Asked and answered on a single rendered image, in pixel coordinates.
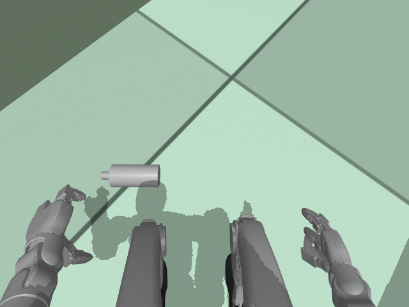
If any left robot arm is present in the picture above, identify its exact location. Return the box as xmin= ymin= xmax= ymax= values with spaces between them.
xmin=0 ymin=233 xmax=65 ymax=307

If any right robot arm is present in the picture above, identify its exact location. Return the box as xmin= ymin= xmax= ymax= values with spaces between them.
xmin=328 ymin=264 xmax=376 ymax=307

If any right robot foot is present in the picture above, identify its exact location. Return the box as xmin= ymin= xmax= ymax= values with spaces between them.
xmin=226 ymin=254 xmax=243 ymax=307

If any left robot hand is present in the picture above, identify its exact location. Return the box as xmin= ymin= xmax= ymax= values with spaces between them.
xmin=26 ymin=184 xmax=93 ymax=267

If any right robot hand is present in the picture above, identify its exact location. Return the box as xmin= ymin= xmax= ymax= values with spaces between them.
xmin=300 ymin=208 xmax=352 ymax=273

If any bottle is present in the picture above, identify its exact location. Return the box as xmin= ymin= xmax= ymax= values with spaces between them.
xmin=100 ymin=164 xmax=160 ymax=187

